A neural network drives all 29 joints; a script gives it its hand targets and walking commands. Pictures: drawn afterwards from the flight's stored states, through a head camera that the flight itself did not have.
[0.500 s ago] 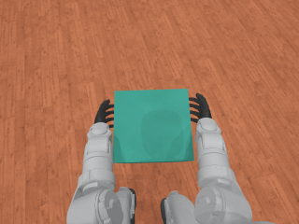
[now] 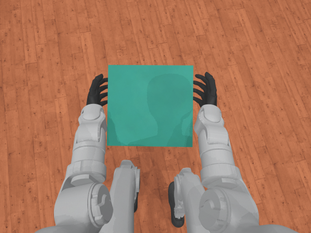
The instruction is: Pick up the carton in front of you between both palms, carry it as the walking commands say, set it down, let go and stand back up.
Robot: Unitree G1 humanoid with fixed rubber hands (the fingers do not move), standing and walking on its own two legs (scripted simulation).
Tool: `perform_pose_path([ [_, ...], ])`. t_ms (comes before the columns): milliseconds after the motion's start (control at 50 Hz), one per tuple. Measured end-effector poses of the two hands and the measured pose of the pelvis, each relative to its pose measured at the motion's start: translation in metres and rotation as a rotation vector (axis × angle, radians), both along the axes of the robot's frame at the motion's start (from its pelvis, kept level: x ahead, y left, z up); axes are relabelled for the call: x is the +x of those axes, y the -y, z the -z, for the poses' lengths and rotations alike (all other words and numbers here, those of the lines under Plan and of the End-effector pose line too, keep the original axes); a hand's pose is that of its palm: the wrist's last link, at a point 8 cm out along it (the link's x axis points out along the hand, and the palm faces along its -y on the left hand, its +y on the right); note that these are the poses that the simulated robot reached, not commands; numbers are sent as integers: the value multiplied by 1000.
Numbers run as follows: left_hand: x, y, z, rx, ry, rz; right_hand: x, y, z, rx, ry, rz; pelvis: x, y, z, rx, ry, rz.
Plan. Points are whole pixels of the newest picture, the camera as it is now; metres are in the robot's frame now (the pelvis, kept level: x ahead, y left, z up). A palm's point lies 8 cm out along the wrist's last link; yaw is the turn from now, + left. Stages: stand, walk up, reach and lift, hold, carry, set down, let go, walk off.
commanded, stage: set down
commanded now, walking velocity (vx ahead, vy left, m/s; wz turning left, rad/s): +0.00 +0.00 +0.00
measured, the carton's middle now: (151, 109) +0.44 +0.05 -0.17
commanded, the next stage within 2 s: none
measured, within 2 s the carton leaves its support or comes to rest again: rests again in 1.52 s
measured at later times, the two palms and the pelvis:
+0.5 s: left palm (97, 112) +0.43 +0.23 -0.24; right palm (182, 112) +0.45 -0.06 -0.22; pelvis -0.03 +0.00 -0.12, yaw -3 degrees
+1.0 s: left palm (99, 113) +0.46 +0.25 -0.36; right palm (172, 115) +0.47 -0.04 -0.35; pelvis -0.04 +0.00 -0.21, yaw -3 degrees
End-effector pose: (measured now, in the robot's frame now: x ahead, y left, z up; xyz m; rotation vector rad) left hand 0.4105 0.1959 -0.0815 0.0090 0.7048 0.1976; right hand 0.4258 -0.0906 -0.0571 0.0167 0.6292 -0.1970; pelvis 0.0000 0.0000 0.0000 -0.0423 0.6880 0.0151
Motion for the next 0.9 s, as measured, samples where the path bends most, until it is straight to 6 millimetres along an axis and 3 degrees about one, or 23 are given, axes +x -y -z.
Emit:
perform_pose_path([
  [400,18,-24,130,20,-16,4,18,-24,134,-5,-16,-9,-23,4,102,-23,-72,24],
  [740,28,-57,230,24,-60,2,38,-53,234,-14,-64,-87,-40,4,170,-35,-53,14],
  [900,43,-60,277,21,-79,40,43,-53,282,-18,-85,-81,-43,3,199,-46,-6,11],
])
